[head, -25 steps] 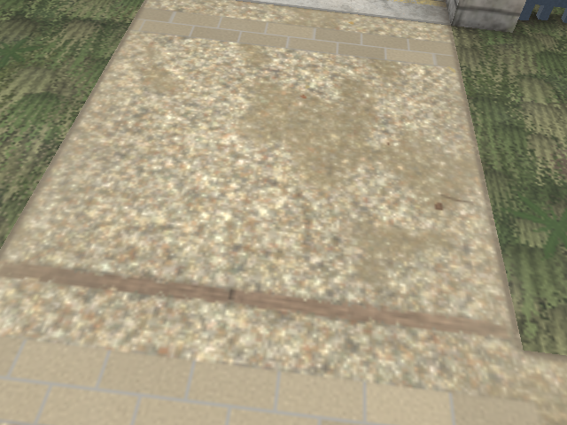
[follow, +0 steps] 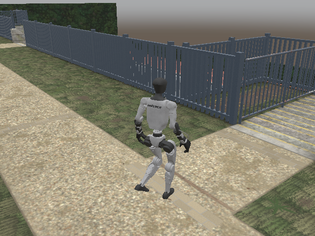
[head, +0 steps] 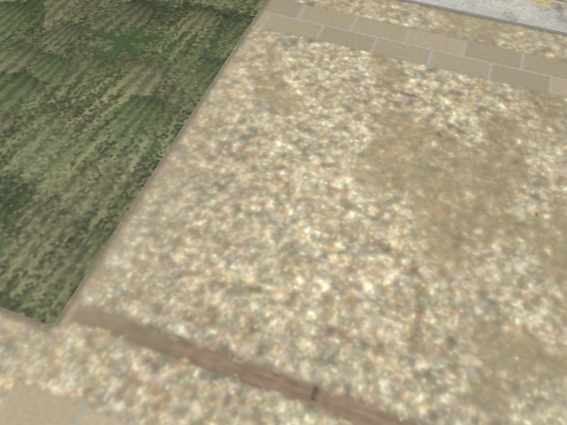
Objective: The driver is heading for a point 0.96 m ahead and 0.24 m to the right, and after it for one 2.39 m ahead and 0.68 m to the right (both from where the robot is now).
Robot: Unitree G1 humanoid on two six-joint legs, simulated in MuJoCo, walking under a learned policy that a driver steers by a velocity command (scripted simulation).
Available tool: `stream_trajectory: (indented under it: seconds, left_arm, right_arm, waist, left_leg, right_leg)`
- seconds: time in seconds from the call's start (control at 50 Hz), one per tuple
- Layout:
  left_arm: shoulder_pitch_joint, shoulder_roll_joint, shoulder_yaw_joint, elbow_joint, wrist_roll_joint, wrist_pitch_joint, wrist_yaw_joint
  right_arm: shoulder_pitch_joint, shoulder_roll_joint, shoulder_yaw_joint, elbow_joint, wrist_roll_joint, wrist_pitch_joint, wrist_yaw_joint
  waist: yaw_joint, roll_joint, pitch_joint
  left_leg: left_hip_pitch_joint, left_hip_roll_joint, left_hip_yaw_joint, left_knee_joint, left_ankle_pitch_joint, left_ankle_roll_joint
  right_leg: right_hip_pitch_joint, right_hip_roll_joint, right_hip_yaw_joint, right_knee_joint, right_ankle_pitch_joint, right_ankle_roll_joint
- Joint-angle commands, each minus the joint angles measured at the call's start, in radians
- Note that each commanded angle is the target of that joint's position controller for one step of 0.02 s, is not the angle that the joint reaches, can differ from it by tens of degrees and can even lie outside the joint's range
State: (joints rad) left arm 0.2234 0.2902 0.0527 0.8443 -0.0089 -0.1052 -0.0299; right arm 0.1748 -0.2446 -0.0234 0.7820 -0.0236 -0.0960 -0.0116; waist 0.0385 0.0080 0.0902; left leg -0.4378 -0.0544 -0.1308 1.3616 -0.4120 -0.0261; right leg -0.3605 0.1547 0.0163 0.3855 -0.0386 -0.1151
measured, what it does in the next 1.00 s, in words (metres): walks ahead, turning right: left foot, then right foot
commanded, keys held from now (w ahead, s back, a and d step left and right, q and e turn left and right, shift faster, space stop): e+shift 0.60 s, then q+shift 0.34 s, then w+q+shift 0.06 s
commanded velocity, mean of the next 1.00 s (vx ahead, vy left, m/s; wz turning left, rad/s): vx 0.07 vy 0.00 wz -0.46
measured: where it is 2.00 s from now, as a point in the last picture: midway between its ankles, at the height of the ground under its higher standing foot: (257, 291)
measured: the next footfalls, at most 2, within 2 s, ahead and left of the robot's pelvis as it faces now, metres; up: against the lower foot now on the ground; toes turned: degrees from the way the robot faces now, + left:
left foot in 0.30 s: +0.28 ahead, +0.10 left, +0.00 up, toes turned -27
right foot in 0.74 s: +0.10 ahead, -0.11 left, +0.00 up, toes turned -37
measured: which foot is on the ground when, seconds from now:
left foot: up 0.00-0.28, down 0.30-0.74, up 0.76-1.00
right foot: down 0.00-0.30, up 0.32-0.72, down 0.74-1.00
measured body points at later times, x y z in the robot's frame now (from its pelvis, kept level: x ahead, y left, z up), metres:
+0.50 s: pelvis +0.14 +0.05 +0.01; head +0.18 +0.04 +0.46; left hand +0.40 +0.26 -0.09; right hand +0.18 -0.27 -0.07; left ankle +0.24 +0.12 -0.73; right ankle +0.07 -0.08 -0.64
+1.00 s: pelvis +0.12 -0.01 +0.01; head +0.13 -0.04 +0.46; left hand +0.40 +0.11 -0.07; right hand +0.04 -0.30 -0.11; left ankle +0.18 +0.11 -0.64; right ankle +0.07 -0.09 -0.73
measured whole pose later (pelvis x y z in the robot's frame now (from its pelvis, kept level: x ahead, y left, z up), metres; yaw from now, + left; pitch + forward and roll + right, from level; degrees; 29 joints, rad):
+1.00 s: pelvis +0.12 -0.01 +0.01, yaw -27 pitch +2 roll +0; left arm 0.13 0.20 0.03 0.64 0.02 0.00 0.04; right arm 0.31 -0.32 -0.10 0.74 0.02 0.06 -0.03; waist -0.04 0.04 0.00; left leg -0.58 0.05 0.01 1.17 -0.32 -0.11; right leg -0.21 -0.05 -0.17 0.42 -0.25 -0.03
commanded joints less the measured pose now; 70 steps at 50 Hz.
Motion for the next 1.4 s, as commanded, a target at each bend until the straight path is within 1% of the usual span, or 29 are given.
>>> stream_trajectory:
  seconds: [0.02,0.1,0.16,0.26,0.28,0.3,0.32,0.34,0.36,0.38,0.44,0.5,0.6,0.68,0.72,0.74,0.76,0.78,0.8,0.82,0.86,0.94,1.02,1.16,1.18,1.24,1.32,1.36,1.4]
  left_arm:
    - [-0.028,0.1,0.019,-0.089,-0.002,-0.013,0.01]
    - [-0.005,0.193,0.049,-0.12,-0.009,0.039,0.043]
    - [0.018,0.182,0.055,-0.14,-0.034,0.082,0.064]
    - [-0.022,0.139,0.061,-0.213,-0.028,0.127,0.089]
    - [-0.015,0.101,0.051,-0.227,-0.03,0.132,0.087]
    - [0.092,0.025,0.032,-0.215,-0.018,0.14,0.083]
    - [0.162,0.057,0.037,-0.246,-0.02,0.133,0.075]
    - [0.171,0.15,0.056,-0.243,-0.011,0.124,0.064]
    - [0.137,0.21,0.075,-0.222,-0.016,0.13,0.062]
    - [0.123,0.208,0.082,-0.21,-0.017,0.145,0.065]
    - [0.088,0.128,0.059,-0.246,-0.017,0.158,0.055]
    - [-0.004,0.095,0.044,-0.3,-0.019,0.151,0.047]
    - [-0.054,0.083,0.036,-0.332,-0.012,0.152,0.026]
    - [-0.043,0.06,0.025,-0.329,-0.002,0.152,0.023]
    - [0.056,0.047,0.025,-0.274,0.005,0.147,0.021]
    - [0.084,0.069,0.024,-0.259,0.012,0.145,0.029]
    - [0.103,0.148,0.032,-0.273,0.026,0.149,0.045]
    - [0.044,0.161,0.036,-0.278,0.054,0.139,0.046]
    - [0.004,0.169,0.046,-0.291,0.059,0.124,0.04]
    - [-0.045,0.173,0.05,-0.279,0.051,0.112,0.041]
    - [-0.129,0.108,0.031,-0.286,0.029,0.099,0.05]
    - [-0.128,0.042,0.013,-0.271,0.035,0.1,0.08]
    - [0.005,0.111,0.047,-0.218,0.01,0.075,0.086]
    - [0.05,0.144,0.08,-0.147,0.011,0.024,0.06]
    - [0.096,0.118,0.062,-0.132,0.063,0.027,0.038]
    - [0.095,0.147,0.068,-0.122,0.06,0.024,0.029]
    - [0.118,0.188,0.077,-0.102,0.059,0.044,0.03]
    - [0.112,0.215,0.08,-0.094,0.051,0.057,0.022]
    - [0.075,0.235,0.078,-0.108,0.028,0.073,0.009]
  right_arm:
    - [0.079,-0.082,-0.02,-0.105,-0.008,-0.006,-0.017]
    - [-0.021,-0.067,-0.009,-0.163,0.009,0.028,-0.041]
    - [-0.112,-0.091,-0.015,-0.202,0.019,0.051,-0.046]
    - [-0.118,-0.133,-0.041,-0.212,0.036,0.026,-0.025]
    - [-0.071,-0.143,-0.048,-0.195,0.033,0.019,-0.022]
    - [-0.068,-0.174,-0.055,-0.206,0.015,0.025,-0.028]
    - [-0.087,-0.185,-0.054,-0.225,-0.03,0.042,-0.026]
    - [-0.103,-0.157,-0.06,-0.23,-0.022,0.045,-0.024]
    - [-0.131,-0.103,-0.049,-0.244,-0.007,0.046,-0.027]
    - [-0.148,-0.092,-0.045,-0.248,-0.001,0.054,-0.03]
    - [-0.137,-0.117,-0.047,-0.231,0.001,0.067,-0.038]
    - [-0.065,-0.142,-0.06,-0.201,-0.007,0.077,-0.045]
    - [-0.062,-0.206,-0.087,-0.176,0.004,0.083,-0.035]
    - [-0.019,-0.221,-0.086,-0.14,0.039,0.079,-0.008]
    - [-0.03,-0.178,-0.063,-0.117,0.066,0.077,0.001]
    - [0.03,-0.103,-0.033,-0.095,0.052,0.067,0.014]
    - [0.067,-0.018,0.002,-0.114,-0.012,0.058,0.038]
    - [0.057,-0.081,-0.029,-0.118,0.016,0.062,0.029]
    - [-0.008,-0.196,-0.061,-0.121,0.05,0.076,0.013]
    - [0.006,-0.215,-0.08,-0.114,0.065,0.092,0.0]
    - [0.089,-0.204,-0.093,-0.071,0.049,0.129,-0.028]
    - [0.075,-0.151,-0.092,-0.117,0.049,0.147,-0.035]
    - [-0.006,-0.136,-0.084,-0.202,0.048,0.126,0.012]
    - [-0.042,-0.093,-0.076,-0.233,0.066,0.096,0.044]
    - [-0.073,-0.104,-0.077,-0.227,-0.043,0.131,0.085]
    - [-0.153,-0.099,-0.07,-0.259,-0.008,0.143,0.13]
    - [-0.21,-0.126,-0.062,-0.266,-0.006,0.141,0.129]
    - [-0.128,-0.147,-0.066,-0.238,-0.001,0.141,0.108]
    - [0.302,-0.202,-0.108,-0.09,0.013,0.116,0.06]
  waist:
    - [-0.089,0.019,-0.147]
    - [-0.084,-0.051,-0.231]
    - [-0.056,-0.087,-0.241]
    - [-0.066,-0.172,-0.176]
    - [-0.07,-0.138,-0.198]
    - [-0.01,0.04,-0.277]
    - [0.045,0.235,-0.284]
    - [0.046,0.256,-0.271]
    - [0.021,0.152,-0.219]
    - [0.019,0.084,-0.191]
    - [0.002,0.087,-0.138]
    - [-0.049,0.125,-0.164]
    - [-0.061,0.135,-0.2]
    - [-0.056,0.152,-0.222]
    - [0.001,0.138,-0.227]
    - [-0.01,0.08,-0.26]
    - [-0.05,-0.202,-0.308]
    - [-0.028,-0.253,-0.284]
    - [0.011,-0.199,-0.202]
    - [-0.014,-0.21,-0.144]
    - [-0.053,-0.205,-0.107]
    - [-0.047,-0.145,-0.108]
    - [0.022,-0.146,-0.129]
    - [0.005,-0.084,-0.023]
    - [0.017,-0.061,-0.02]
    - [0.017,-0.136,0.015]
    - [0.009,-0.122,0.045]
    - [-0.046,-0.12,0.003]
    - [-0.267,0.012,-0.232]
  left_leg:
    - [-0.104,0.055,-0.017,-0.163,0.017,-0.016]
    - [0.05,-0.026,0.032,-0.511,0.178,-0.059]
    - [0.053,-0.055,-0.004,-0.635,0.277,-0.074]
    - [0.139,-0.021,-0.052,-0.946,0.324,-0.043]
    - [0.258,0.055,-0.058,-1.048,0.411,-0.003]
    - [0.435,0.276,-0.239,-1.022,0.524,0.102]
    - [0.464,0.442,-0.472,-1.042,0.638,0.25]
    - [0.432,0.496,-0.53,-1.068,0.555,0.312]
    - [0.377,0.416,-0.38,-1.058,0.471,0.284]
    - [0.326,0.338,-0.261,-1.045,0.406,0.239]
    - [0.224,0.258,-0.068,-1.073,0.457,0.228]
    - [0.318,0.29,-0.013,-1.081,0.505,0.268]
    - [0.336,0.351,0.084,-1.073,0.5,0.27]
    - [0.298,0.345,0.078,-1.008,0.572,0.268]
    - [0.226,0.306,0.093,-0.916,0.549,0.209]
    - [0.106,0.249,0.125,-0.868,0.382,0.119]
    - [-0.102,0.151,0.203,-0.646,-0.148,0.011]
    - [-0.139,0.118,0.117,-0.518,-0.265,-0.03]
    - [-0.134,0.108,0.098,-0.365,-0.212,-0.036]
    - [-0.186,0.094,0.094,-0.267,-0.15,-0.035]
    - [-0.195,0.084,0.068,-0.146,-0.04,-0.058]
    - [-0.254,0.111,0.1,-0.127,0.085,-0.099]
    - [-0.389,0.172,0.11,-0.255,0.125,-0.064]
    - [-0.468,0.221,0.109,-0.331,0.18,0.013]
    - [-0.418,0.181,0.174,-0.365,0.192,0.028]
    - [-0.343,0.194,0.203,-0.44,0.218,0.072]
    - [-0.27,0.176,0.266,-0.534,0.098,0.139]
    - [-0.096,0.096,0.338,-0.574,0.008,0.184]
    - [0.476,-0.06,0.335,-0.638,0.019,0.233]
  right_leg:
    - [0.139,-0.27,0.349,-0.107,0.578,-0.21]
    - [0.006,-0.207,0.323,-0.06,0.581,-0.147]
    - [0.027,-0.181,0.393,-0.025,0.31,-0.074]
    - [0.09,-0.166,0.54,0.059,0.015,-0.01]
    - [0.05,-0.122,0.512,0.152,-0.135,0.021]
    - [-0.064,-0.026,0.376,0.389,-0.516,0.064]
    - [-0.225,0.037,0.245,0.559,-0.684,0.103]
    - [-0.299,-0.064,0.183,0.731,-0.607,0.149]
    - [-0.308,-0.106,0.163,0.8,-0.511,0.181]
    - [-0.301,-0.123,0.147,0.853,-0.438,0.199]
    - [-0.299,-0.163,0.049,0.906,-0.323,0.227]
    - [-0.343,-0.209,0.023,0.808,-0.294,0.241]
    - [-0.237,-0.25,-0.012,0.613,-0.275,0.215]
    - [-0.028,-0.17,-0.045,0.347,-0.349,0.147]
    - [0.187,-0.136,-0.059,0.007,-0.143,0.086]
    - [0.384,-0.205,0.021,-0.048,-0.01,0.069]
    - [0.568,-0.486,0.301,0.022,0.429,-0.004]
    - [0.337,-0.597,0.297,-0.006,0.335,-0.167]
    - [0.238,-0.531,0.235,-0.052,0.196,-0.178]
    - [0.201,-0.481,0.167,-0.072,0.12,-0.139]
    - [0.156,-0.441,0.069,-0.088,0.115,-0.089]
    - [0.226,-0.456,-0.026,-0.097,0.095,-0.088]
    - [0.411,-0.553,0.103,-0.246,-0.496,-0.085]
    - [0.461,-0.569,-0.035,-0.31,-0.485,-0.052]
    - [0.421,-0.544,-0.109,-0.297,-0.506,-0.023]
    - [0.357,-0.542,-0.189,-0.305,-0.529,0.017]
    - [0.404,-0.55,-0.284,-0.274,-0.467,0.032]
    - [0.399,-0.539,-0.352,-0.116,-0.076,0.043]
    - [0.175,-0.472,-0.409,0.512,0.424,0.066]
